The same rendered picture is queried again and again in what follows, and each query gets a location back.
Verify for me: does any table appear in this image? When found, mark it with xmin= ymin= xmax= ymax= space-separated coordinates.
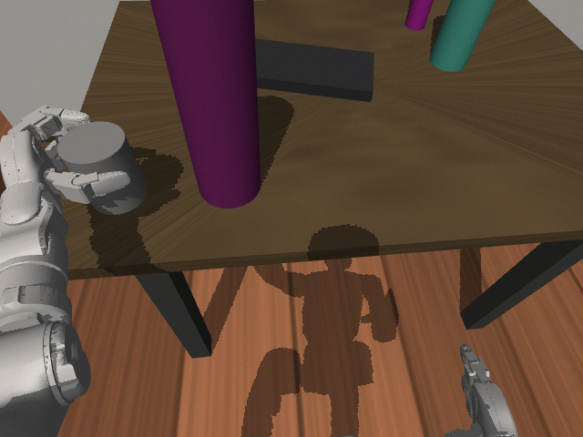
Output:
xmin=59 ymin=0 xmax=583 ymax=358

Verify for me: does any left robot arm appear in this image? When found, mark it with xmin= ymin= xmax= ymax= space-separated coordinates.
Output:
xmin=0 ymin=182 xmax=91 ymax=437

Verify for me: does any right robot hand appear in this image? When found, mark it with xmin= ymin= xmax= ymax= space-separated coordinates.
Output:
xmin=445 ymin=344 xmax=518 ymax=437

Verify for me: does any left robot hand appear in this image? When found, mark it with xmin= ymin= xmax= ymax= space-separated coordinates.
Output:
xmin=0 ymin=106 xmax=130 ymax=204

